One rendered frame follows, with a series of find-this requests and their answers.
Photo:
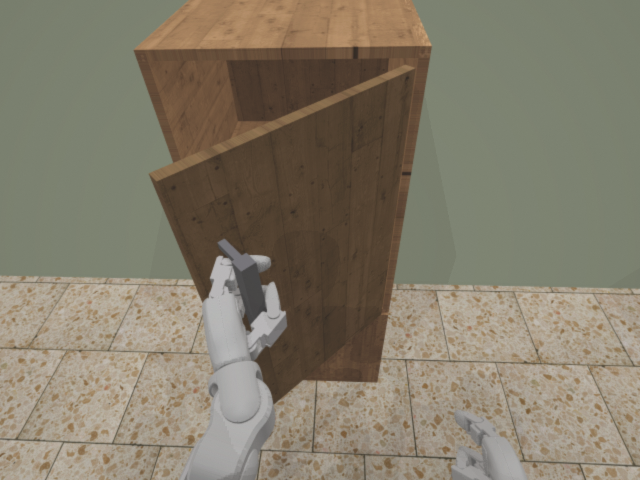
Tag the handle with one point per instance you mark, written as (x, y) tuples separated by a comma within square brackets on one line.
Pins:
[(248, 279)]

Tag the left robot forearm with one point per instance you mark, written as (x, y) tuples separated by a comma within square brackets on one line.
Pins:
[(242, 417)]

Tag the cupboard door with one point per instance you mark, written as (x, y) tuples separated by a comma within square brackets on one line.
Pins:
[(315, 191)]

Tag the robot left hand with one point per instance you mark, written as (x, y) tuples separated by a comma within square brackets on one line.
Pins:
[(223, 311)]

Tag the robot right hand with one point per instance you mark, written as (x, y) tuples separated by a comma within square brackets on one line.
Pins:
[(498, 460)]

